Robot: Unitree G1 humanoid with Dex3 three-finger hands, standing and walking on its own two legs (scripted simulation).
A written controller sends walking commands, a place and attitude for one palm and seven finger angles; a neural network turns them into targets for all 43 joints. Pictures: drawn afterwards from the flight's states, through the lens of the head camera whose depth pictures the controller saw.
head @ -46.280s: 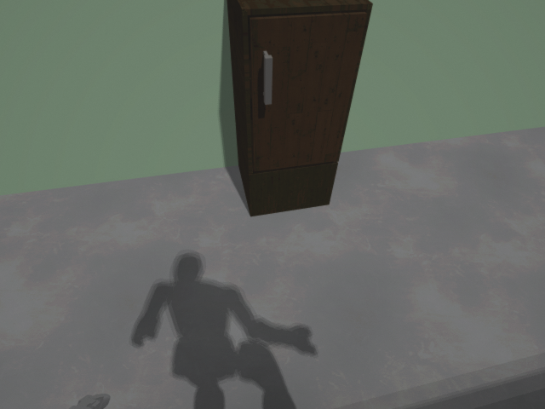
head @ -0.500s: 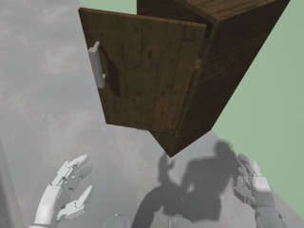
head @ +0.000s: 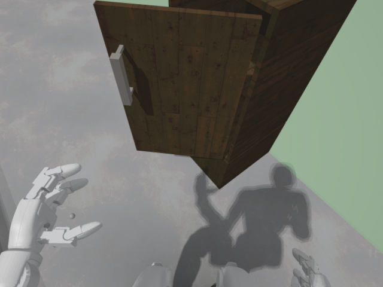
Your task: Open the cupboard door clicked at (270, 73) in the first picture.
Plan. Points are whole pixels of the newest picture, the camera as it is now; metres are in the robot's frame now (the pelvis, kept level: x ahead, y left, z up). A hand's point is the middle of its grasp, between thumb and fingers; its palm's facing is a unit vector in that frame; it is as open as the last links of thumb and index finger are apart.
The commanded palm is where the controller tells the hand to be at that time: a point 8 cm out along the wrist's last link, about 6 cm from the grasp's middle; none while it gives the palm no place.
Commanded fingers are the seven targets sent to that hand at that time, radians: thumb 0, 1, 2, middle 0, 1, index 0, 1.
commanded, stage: raise the hand with hooked fingers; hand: left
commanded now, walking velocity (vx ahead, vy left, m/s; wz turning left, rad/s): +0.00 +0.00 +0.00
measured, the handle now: (124, 76) +0.62 +0.21 +0.04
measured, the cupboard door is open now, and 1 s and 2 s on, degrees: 46 46 46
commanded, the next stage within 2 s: move the hooked fingers beside the handle in 1.16 s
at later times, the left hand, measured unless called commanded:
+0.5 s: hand (56, 192) +0.28 +0.27 +0.04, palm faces -0.06 -1.00 -0.05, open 13.9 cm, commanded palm +0.27 +0.33 +0.06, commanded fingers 0.00 -0.50 0.30 -0.30 -1.20 -0.30 -1.20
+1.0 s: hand (49, 179) +0.30 +0.29 +0.06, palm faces -0.04 -1.00 -0.04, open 14.0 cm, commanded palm +0.27 +0.33 +0.07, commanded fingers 0.00 -0.50 0.30 -0.30 -1.20 -0.30 -1.20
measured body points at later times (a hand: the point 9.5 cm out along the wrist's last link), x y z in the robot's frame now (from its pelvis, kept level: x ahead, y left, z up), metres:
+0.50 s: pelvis +0.02 +0.02 +0.01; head +0.09 +0.04 +0.45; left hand +0.28 +0.33 +0.05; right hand +0.20 -0.22 -0.06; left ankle +0.01 +0.10 -0.66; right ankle +0.04 -0.10 -0.66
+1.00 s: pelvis +0.01 +0.02 +0.01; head +0.09 +0.04 +0.46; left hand +0.30 +0.34 +0.06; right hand +0.16 -0.24 -0.06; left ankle +0.01 +0.10 -0.66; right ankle +0.04 -0.11 -0.66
